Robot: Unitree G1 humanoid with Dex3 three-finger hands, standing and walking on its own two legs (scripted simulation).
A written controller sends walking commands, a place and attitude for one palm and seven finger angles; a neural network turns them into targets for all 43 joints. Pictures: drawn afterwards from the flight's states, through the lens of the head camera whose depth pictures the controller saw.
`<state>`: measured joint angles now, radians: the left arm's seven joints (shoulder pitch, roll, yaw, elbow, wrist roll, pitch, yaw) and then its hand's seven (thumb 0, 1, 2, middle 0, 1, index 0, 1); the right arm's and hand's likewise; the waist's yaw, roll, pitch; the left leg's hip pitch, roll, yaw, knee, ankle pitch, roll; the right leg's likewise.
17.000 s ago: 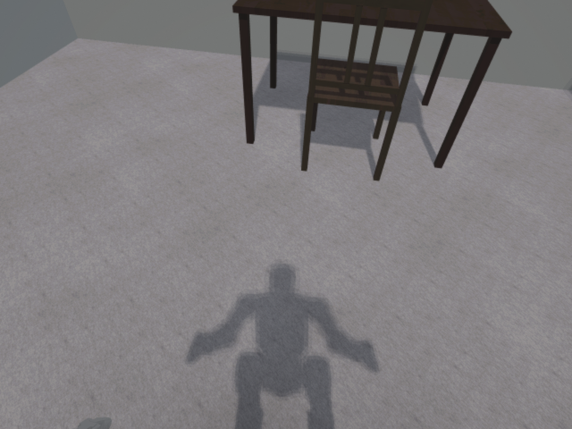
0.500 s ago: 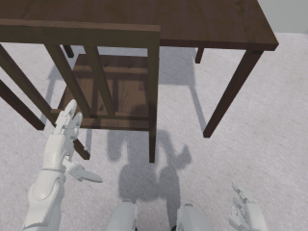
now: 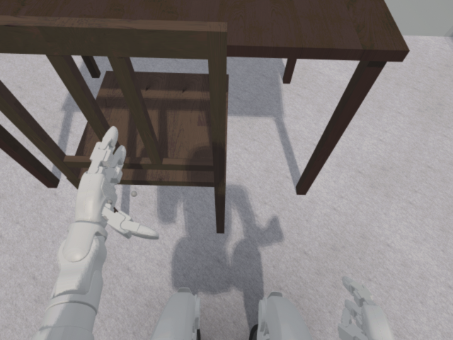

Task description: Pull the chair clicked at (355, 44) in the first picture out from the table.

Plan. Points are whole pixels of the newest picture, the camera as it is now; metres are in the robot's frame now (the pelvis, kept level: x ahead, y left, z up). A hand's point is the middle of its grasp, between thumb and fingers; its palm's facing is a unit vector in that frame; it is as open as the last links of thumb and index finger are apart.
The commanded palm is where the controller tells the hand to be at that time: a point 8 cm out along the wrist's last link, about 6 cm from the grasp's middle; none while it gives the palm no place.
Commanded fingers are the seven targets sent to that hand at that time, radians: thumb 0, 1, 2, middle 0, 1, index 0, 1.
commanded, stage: aim the fingers beside a spindle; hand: left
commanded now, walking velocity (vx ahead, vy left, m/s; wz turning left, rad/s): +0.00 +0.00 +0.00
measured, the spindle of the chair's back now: (95, 118) +0.51 +0.29 +0.03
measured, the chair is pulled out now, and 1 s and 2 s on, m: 0.00 0.00 0.00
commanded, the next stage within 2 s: push the fingers through the gap in 0.80 s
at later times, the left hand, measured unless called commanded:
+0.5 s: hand (140, 185) +0.37 +0.17 +0.02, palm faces +0.03 -1.00 -0.06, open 16.9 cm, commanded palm +0.34 +0.22 +0.02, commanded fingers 0.00 -0.50 0.30 -0.06 -0.08 -0.06 -0.08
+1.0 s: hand (142, 186) +0.37 +0.17 +0.02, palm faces +0.01 -1.00 -0.05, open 16.9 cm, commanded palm +0.36 +0.22 +0.02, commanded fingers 0.00 -0.50 0.30 -0.06 -0.08 -0.06 -0.08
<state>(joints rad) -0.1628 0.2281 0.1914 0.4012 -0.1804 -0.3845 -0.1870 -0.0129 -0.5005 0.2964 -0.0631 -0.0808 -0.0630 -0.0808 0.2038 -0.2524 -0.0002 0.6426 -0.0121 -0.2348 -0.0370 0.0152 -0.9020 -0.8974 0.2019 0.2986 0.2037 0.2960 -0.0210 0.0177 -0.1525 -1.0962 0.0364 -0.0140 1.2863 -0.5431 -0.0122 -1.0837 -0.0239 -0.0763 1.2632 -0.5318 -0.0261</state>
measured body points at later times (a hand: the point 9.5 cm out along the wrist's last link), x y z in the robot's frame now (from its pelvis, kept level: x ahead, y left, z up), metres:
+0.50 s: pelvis +0.00 +0.00 -0.01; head +0.11 +0.00 +0.43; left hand +0.36 +0.23 +0.03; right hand +0.13 -0.25 -0.12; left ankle +0.04 +0.13 -0.62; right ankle +0.04 -0.11 -0.62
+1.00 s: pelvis +0.00 +0.00 -0.01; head +0.10 +0.00 +0.43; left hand +0.36 +0.22 +0.03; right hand +0.15 -0.25 -0.12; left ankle +0.04 +0.13 -0.62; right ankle +0.04 -0.11 -0.62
